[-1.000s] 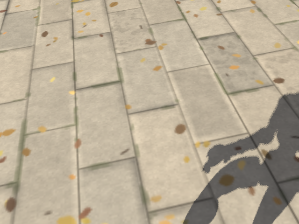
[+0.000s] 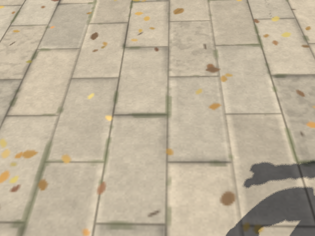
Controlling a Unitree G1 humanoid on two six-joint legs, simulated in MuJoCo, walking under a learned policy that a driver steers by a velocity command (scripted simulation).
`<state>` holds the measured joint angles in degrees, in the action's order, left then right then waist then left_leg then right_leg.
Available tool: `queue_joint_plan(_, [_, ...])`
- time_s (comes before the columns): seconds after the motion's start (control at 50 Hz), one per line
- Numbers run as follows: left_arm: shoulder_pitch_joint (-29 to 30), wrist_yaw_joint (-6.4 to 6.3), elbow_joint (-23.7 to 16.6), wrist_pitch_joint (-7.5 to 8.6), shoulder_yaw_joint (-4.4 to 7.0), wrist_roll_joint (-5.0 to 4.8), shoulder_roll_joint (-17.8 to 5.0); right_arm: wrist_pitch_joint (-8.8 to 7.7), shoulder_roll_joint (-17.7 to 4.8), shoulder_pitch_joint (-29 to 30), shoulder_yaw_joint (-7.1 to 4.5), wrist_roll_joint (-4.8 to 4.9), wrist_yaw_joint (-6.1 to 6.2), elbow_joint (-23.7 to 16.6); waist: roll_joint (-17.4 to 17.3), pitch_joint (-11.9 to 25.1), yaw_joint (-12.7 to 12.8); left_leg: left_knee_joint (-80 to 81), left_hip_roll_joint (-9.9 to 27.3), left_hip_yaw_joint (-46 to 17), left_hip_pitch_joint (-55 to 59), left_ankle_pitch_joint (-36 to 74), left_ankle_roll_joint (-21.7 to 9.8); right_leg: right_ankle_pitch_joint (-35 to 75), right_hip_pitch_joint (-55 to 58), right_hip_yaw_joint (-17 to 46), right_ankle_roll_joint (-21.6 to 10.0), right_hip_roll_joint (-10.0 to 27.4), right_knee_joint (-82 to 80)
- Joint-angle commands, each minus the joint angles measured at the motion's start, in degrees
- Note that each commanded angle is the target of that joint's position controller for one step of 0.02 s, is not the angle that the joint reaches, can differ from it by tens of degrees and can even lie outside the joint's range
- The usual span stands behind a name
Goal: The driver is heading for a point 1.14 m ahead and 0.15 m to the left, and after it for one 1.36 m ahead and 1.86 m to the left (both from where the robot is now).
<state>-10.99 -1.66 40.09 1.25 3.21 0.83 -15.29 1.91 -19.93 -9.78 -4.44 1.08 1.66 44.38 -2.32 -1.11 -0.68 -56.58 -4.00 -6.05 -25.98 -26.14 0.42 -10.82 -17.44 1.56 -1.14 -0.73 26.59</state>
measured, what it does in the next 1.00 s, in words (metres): walks ahead, turning left: left foot, then right foot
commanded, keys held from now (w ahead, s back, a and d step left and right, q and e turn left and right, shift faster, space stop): w+q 0.52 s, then w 0.12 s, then w+e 0.36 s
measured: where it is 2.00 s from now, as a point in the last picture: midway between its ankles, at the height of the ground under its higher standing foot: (112, 148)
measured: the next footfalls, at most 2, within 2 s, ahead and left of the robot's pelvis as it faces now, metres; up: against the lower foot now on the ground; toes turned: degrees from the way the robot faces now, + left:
left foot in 0.40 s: +0.17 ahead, +0.20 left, +0.00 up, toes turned +17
right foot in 0.90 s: +0.56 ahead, +0.17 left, +0.00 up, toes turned +18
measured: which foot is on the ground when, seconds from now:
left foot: up 0.00-0.38, down 0.40-0.92, up 0.94-1.00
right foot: down 0.00-0.40, up 0.42-0.88, down 0.90-1.00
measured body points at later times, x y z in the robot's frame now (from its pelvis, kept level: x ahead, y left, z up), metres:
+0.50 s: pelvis +0.14 +0.11 -0.01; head +0.16 +0.14 +0.44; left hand +0.15 +0.41 -0.13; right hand +0.35 -0.12 -0.09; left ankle +0.13 +0.18 -0.74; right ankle +0.11 -0.08 -0.65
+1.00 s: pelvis +0.42 +0.20 -0.02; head +0.45 +0.22 +0.43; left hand +0.53 +0.50 -0.11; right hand +0.55 -0.05 -0.13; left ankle +0.22 +0.25 -0.63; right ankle +0.53 +0.16 -0.74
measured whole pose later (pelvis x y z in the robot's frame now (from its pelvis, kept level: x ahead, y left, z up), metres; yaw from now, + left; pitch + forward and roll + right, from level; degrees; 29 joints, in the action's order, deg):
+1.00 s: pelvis +0.42 +0.20 -0.02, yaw +16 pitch +1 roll -2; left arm -7.1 2.7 40.1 4.7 3.2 -1.1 -16.3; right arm -4.3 -15.8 -19.9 -1.7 0.4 0.3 45.9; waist -0.3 -2.7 -0.9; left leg -69.2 -3.0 -3.2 -14.7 -23.9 -0.4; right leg -7.5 -23.5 -1.6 -6.2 -6.7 29.3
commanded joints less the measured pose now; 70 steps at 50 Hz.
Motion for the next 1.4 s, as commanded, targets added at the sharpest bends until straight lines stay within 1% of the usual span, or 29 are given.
queue_joint_plan(0.02, [0.3,-0.91,-3.4,1.53,1.99,-0.72,-8.0,-0.61,-5.1,-1.3,-1.77,-0.15,-0.59,-2.9,10.9,1.5,0.8,-8.7,5.4,0.8,-13.4,5.7,2.3,-16.1,11.0,16.6,-7.1,14.5,-16.0])
queue_joint_plan(0.12, [-4.9,-1.02,-1.5,2.79,2.88,-0.48,-9.5,-2.25,-2.3,4.0,-1.02,0.12,-1.89,-6.0,9.8,1.0,4.3,-0.3,7.7,2.5,-15.9,10.9,3.3,-11.6,15.5,10.9,-8.8,16.5,-18.7])
queue_joint_plan(0.28, [-5.1,0.73,0.4,3.17,4.57,-1.82,-12.5,-2.44,-0.7,6.6,-0.05,0.13,-3.76,-8.6,10.1,-1.0,4.4,15.5,8.7,7.3,-5.2,12.0,0.2,-6.8,11.5,-0.2,-8.2,17.9,-18.0])
queue_joint_plan(0.34, [-3.8,1.39,1.0,2.51,4.86,-2.9,-12.8,-2.17,-1.4,4.3,-0.33,0.2,-4.13,-8.5,9.0,-1.4,2.0,20.8,7.5,10.1,1.3,11.2,-2.6,-7.6,10.0,-2.8,-6.8,18.9,-14.0])
queue_joint_plan(0.38, [-3.8,1.5,1.3,2.21,4.02,-2.41,-10.8,-1.92,-4.4,-6.2,-2.41,0.38,-3.67,-5.0,4.9,3.0,-3.1,25.0,2.7,12.5,18.9,11.4,-5.4,3.2,3.0,-9.0,-3.8,15.2,1.3])
queue_joint_plan(0.4, [-3.1,1.5,0.0,2.35,2.63,-0.62,-7.3,-1.84,-10.1,-16.6,-4.61,0.94,-2.79,-2.8,-6.0,7.0,-7.3,30.7,10.1,-1.5,31.6,7.4,-9.5,-1.1,-7.8,-13.7,0.6,10.2,23.7])
queue_joint_plan(0.42, [-2.0,1.18,-5.1,3.7,1.1,0.64,-2.8,-2.97,-17.4,-16.7,-5.15,0.49,-2.77,-4.5,-19.3,9.7,-4.5,41.0,22.5,-35.9,41.5,-4.2,-20.2,-24.1,-30.7,-6.7,4.1,-0.4,41.9])
queue_joint_plan(0.44, [1.3,1.38,-5.1,5.28,2.02,-1.82,-8.3,-4.57,-12.2,-15.9,-3.73,0.15,-3.39,-5.2,-9.1,9.5,-6.9,45.5,24.6,-38.7,40.4,-8.6,-21.9,-21.1,-36.5,2.2,2.9,1.9,48.3])
queue_joint_plan(0.46, [2.2,1.81,-5.3,6.25,2.44,-3.02,-10.2,-5.5,-8.4,-13.5,-2.42,-0.19,-3.5,-5.2,-8.2,5.2,-5.1,44.7,23.3,-32.2,36.6,-4.2,-19.9,-15.3,-37.5,2.5,1.0,4.3,47.0])
queue_joint_plan(0.52, [1.1,1.75,-3.3,6.41,2.81,0.03,-9.8,-5.41,-4.0,-6.1,-0.77,-0.63,-2.94,-7.1,-3.4,1.2,-0.2,44.1,16.1,-16.8,23.9,15.3,-15.1,-3.5,-26.8,2.5,1.2,7.8,35.7])
queue_joint_plan(0.6, [3.3,2.37,-3.1,4.94,1.84,0.04,-6.5,-5.94,-4.6,-8.2,-0.86,-0.47,-1.43,-5.5,-1.6,1.5,0.1,44.7,13.2,-7.4,22.1,36.7,-13.7,7.2,-24.0,-0.2,3.6,5.6,25.0])
queue_joint_plan(0.66, [9.3,3.13,-4.3,5.0,0.73,-0.76,-4.0,-5.92,-4.5,-10.8,-0.64,-0.33,-0.65,-3.5,-2.6,-0.1,-2.0,45.5,10.9,-2.8,20.2,36.9,-10.8,17.0,-20.0,-1.6,3.4,3.7,12.3])
queue_joint_plan(0.8, [18.3,5.94,-6.7,5.55,-0.1,-2.19,-3.8,-5.71,-4.9,-16.5,-0.52,-0.83,-0.25,1.0,-1.3,-4.5,-4.6,45.0,15.9,-0.2,30.0,38.6,-9.3,18.0,-21.2,-3.0,-1.9,1.9,1.1])
queue_joint_plan(0.88, [5.9,5.73,-3.9,4.97,1.95,-1.77,-8.3,-4.33,-6.9,-14.5,-0.88,-1.76,0.6,0.6,-4.0,6.1,2.3,25.6,15.0,3.6,36.2,77.9,-7.1,7.2,-5.7,-7.0,-6.8,-4.8,2.6])
queue_joint_plan(0.9, [-2.8,5.14,-2.3,4.7,2.72,-1.67,-9.9,-4.14,-7.3,-12.0,-0.72,-1.85,0.68,-0.4,-3.0,10.7,7.4,13.4,13.8,5.2,28.3,75.6,-5.6,11.6,8.8,-3.9,-9.3,-2.5,1.2])
queue_joint_plan(0.92, [-11.4,4.62,-1.4,4.37,3.98,-0.64,-14.9,-4.83,-3.4,-15.5,0.42,-2.8,0.53,-2.4,7.2,20.0,7.6,-9.8,8.0,6.4,6.0,50.8,-1.3,13.1,34.1,18.2,-17.9,11.5,4.3])
queue_joint_plan(0.94, [-12.6,4.8,-0.1,4.28,3.5,-2.31,-12.5,-6.11,-0.4,-19.2,1.83,-2.63,-0.36,-1.3,15.9,26.0,6.1,-25.8,-2.0,1.4,-10.0,-4.1,2.2,6.3,45.9,43.4,-25.8,21.1,-3.5])
queue_joint_plan(0.96, [-10.3,4.02,-0.3,3.71,2.84,-2.84,-9.9,-7.92,-5.4,-13.2,0.73,-0.63,-1.48,-3.6,10.1,19.5,7.3,-27.5,1.7,-3.9,-16.3,-2.0,0.6,-4.0,41.1,40.4,-21.9,18.5,-7.2])
queue_joint_plan(0.98, [-6.8,3.45,-1.4,3.31,2.51,-2.21,-9.1,-9.13,-5.9,-7.0,0.81,0.95,-2.02,-5.9,6.1,11.3,6.6,-24.1,4.6,-3.2,-17.9,1.6,-0.2,-5.5,32.1,32.9,-19.4,16.5,-9.2])
queue_joint_plan(1.0, [-3.5,3.27,-1.8,3.22,2.21,-1.63,-8.4,-9.82,-4.9,-4.2,1.02,0.19,-2.1,-6.6,0.6,4.2,4.0,-17.9,6.2,-1.6,-16.8,4.1,-0.7,-0.8,21.4,28.2,-17.9,13.9,-11.6])
queue_joint_plan(1.04, [-0.6,2.86,-3.2,3.39,1.73,-0.67,-7.5,-9.24,-4.2,-5.6,0.62,-1.71,-1.77,-6.6,1.4,1.2,0.2,-11.0,8.4,-0.6,-10.5,6.5,0.2,8.3,10.3,23.1,-17.1,10.5,-14.3])
queue_joint_plan(1.1, [-0.4,2.29,-3.2,3.39,2.14,-1.37,-8.7,-7.9,-1.8,-6.1,1.34,-2.35,-1.3,-7.3,4.1,0.5,-1.1,-0.8,9.1,2.1,-6.8,8.6,3.0,14.5,1.3,17.2,-17.4,8.3,-15.8])
queue_joint_plan(1.18, [-4.4,1.27,-1.8,2.54,2.99,-2.23,-10.9,-8.12,0.5,4.1,2.41,-2.18,-1.37,-10.0,5.1,0.5,3.2,18.1,5.6,3.7,0.8,27.8,4.6,9.6,-4.3,12.3,-12.8,3.6,-14.2])
queue_joint_plan(1.26, [-8.2,0.93,-0.6,1.46,3.01,-2.87,-10.5,-8.59,-2.1,7.3,1.31,-0.64,-1.91,-11.2,7.0,2.0,4.0,26.1,4.3,0.6,3.5,28.7,4.0,1.0,2.0,18.7,-10.3,5.7,-8.7])
queue_joint_plan(1.32, [-7.4,0.96,-1.2,1.06,2.75,-2.28,-9.1,-9.22,-4.3,1.9,-0.29,-0.34,-1.99,-10.1,8.5,3.3,0.1,29.6,4.6,1.0,11.2,22.4,0.7,-0.9,4.0,22.1,-7.6,6.0,-1.1])
queue_joint_plan(1.34, [-7.8,1.18,-1.5,1.23,1.83,-1.92,-6.5,-9.48,-6.0,-3.4,-1.1,-0.95,-1.63,-9.6,7.2,6.9,-2.7,30.4,8.2,-1.3,20.1,19.9,-1.9,-2.0,1.4,19.7,-5.6,3.4,7.2])
queue_joint_plan(1.36, [-10.3,1.39,-2.2,1.45,0.31,-0.72,-1.7,-9.31,-9.3,-11.4,-1.9,-1.46,-1.14,-8.9,-2.7,14.7,-4.5,30.7,19.7,-12.9,33.7,15.9,-5.6,-16.7,-5.7,12.7,-3.0,-1.5,25.2])
queue_joint_plan(1.38, [-16.0,1.47,-4.6,2.04,0.0,-3.13,-2.2,-8.36,-13.0,-14.3,-2.84,-2.02,-1.84,-6.7,-21.3,17.7,-1.2,38.4,29.5,-41.0,42.9,-2.6,-13.8,-25.5,-24.0,7.3,-1.1,-4.5,40.8])
queue_joint_plan(1.4, [-14.3,1.05,-2.8,1.76,1.25,-3.64,-8.1,-8.28,-7.4,-11.3,-1.76,-1.45,-2.15,-8.2,-10.9,11.6,-2.7,40.8,27.4,-39.7,38.6,-11.0,-12.3,-20.3,-28.3,9.2,0.0,-0.4,47.2])
Keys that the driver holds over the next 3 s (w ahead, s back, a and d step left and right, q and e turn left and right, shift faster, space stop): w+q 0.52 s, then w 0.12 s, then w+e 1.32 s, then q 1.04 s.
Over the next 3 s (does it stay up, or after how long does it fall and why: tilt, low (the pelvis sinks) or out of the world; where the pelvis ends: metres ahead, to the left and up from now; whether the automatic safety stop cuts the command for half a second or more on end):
stays up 1.15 0.15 0.00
